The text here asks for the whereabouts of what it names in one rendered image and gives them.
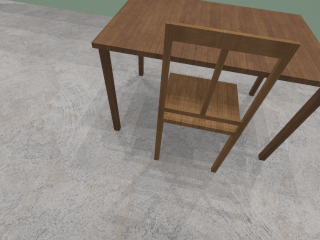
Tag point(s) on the table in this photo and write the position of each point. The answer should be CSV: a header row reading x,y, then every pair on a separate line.
x,y
138,29

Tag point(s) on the chair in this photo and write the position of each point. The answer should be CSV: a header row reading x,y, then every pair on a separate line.
x,y
209,104

